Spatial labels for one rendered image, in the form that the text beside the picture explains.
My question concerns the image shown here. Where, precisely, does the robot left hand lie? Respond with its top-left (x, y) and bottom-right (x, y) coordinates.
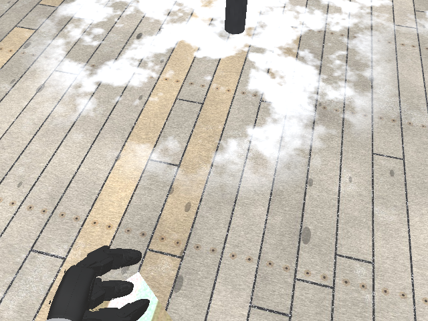
top-left (47, 245), bottom-right (150, 321)

